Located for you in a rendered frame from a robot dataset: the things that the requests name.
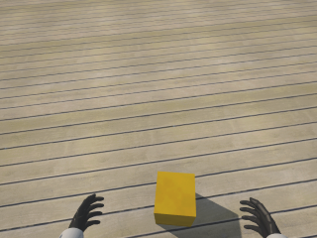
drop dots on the carton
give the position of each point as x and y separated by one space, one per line
175 201

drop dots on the robot left forearm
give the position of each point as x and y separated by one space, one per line
72 233

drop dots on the right robot hand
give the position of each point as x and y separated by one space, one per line
266 225

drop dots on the left robot hand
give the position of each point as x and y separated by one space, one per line
83 213

